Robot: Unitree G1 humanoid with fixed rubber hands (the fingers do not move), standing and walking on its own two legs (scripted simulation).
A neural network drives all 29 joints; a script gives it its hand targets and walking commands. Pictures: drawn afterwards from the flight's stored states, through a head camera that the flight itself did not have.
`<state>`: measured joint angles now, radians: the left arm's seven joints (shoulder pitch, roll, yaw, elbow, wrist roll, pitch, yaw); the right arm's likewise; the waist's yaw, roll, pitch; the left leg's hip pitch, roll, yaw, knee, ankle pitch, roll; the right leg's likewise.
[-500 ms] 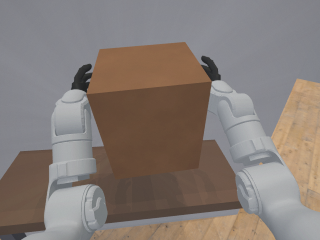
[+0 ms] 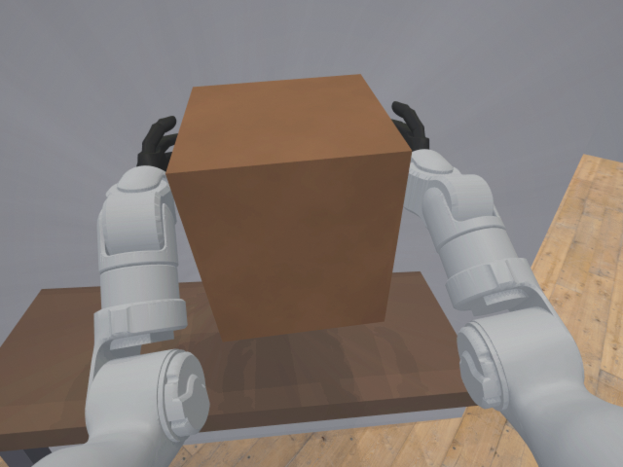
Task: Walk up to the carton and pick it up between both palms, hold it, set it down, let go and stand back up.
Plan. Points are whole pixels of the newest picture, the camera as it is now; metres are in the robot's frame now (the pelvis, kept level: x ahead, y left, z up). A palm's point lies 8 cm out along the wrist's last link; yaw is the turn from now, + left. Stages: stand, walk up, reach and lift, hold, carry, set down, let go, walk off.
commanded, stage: hold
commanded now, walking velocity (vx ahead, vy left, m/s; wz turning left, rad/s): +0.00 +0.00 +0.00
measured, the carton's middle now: (291, 208) +0.37 +0.00 +0.24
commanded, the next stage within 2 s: none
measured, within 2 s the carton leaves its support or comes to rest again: neither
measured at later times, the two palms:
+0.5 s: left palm (156, 179) +0.37 +0.15 +0.29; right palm (413, 165) +0.36 -0.15 +0.30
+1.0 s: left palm (157, 180) +0.37 +0.15 +0.28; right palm (411, 165) +0.36 -0.15 +0.30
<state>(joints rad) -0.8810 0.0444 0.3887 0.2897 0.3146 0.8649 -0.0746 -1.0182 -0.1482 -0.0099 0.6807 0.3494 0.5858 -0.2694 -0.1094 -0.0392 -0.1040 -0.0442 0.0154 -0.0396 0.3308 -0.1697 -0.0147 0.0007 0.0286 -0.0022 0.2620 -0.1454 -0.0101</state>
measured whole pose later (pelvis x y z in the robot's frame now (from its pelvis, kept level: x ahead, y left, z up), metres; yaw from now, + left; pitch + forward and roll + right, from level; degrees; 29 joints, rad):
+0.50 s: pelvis +0.00 +0.00 +0.00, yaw +0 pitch -7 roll -1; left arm -0.88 0.04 0.38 0.30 0.32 0.86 -0.07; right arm -1.02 -0.15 -0.02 0.70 0.35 0.58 -0.26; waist -0.11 -0.03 -0.11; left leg -0.05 0.01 -0.03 0.34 -0.17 -0.01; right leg 0.00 0.02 0.00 0.27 -0.15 -0.01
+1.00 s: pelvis +0.00 +0.00 +0.00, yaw +0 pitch -6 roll -1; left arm -0.89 0.05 0.39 0.32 0.32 0.85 -0.07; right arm -1.03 -0.15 -0.01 0.71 0.35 0.58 -0.27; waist -0.11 -0.03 -0.11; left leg -0.05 0.01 -0.04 0.33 -0.17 -0.01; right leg -0.01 0.03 0.00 0.26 -0.14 -0.01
